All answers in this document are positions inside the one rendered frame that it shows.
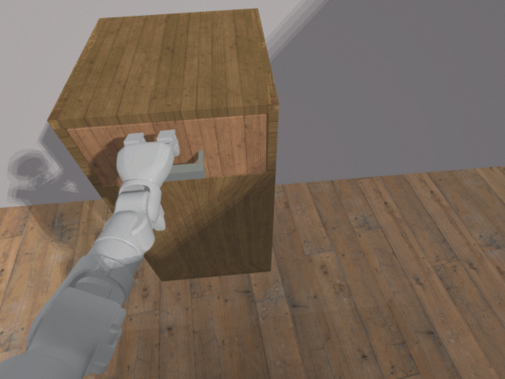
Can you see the handle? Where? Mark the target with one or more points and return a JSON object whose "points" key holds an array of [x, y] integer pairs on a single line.
{"points": [[188, 171]]}

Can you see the cabinet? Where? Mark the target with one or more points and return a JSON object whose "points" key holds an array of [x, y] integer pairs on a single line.
{"points": [[177, 66]]}

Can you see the left robot forearm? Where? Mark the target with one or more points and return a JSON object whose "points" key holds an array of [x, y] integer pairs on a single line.
{"points": [[109, 267]]}

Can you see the left robot upper arm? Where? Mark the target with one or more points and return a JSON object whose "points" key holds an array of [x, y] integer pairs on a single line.
{"points": [[77, 337]]}

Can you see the robot left hand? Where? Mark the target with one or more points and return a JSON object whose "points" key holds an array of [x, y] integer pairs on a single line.
{"points": [[151, 161]]}

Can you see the drawer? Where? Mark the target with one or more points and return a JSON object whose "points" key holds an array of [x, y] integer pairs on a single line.
{"points": [[232, 144]]}

